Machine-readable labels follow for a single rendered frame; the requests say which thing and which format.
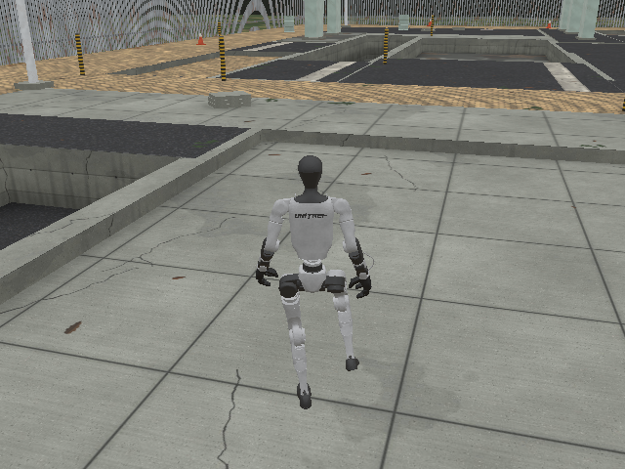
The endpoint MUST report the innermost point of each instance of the robot left upper arm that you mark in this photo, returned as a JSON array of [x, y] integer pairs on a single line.
[[280, 208]]

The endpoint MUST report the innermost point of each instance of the robot left forearm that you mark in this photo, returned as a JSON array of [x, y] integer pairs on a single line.
[[264, 259]]

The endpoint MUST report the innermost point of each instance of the robot right upper arm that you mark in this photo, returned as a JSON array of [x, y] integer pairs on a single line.
[[342, 207]]

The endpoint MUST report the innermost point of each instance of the robot left foot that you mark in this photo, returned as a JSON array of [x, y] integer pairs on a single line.
[[305, 401]]

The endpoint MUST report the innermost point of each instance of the robot right forearm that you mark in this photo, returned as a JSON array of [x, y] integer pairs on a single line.
[[359, 262]]

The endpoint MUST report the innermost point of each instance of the robot right hand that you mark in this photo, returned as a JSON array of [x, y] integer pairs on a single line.
[[365, 283]]

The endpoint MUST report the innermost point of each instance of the right robot thigh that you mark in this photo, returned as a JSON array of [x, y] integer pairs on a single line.
[[336, 283]]

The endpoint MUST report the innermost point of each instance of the robot left hand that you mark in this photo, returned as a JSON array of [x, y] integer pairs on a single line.
[[270, 272]]

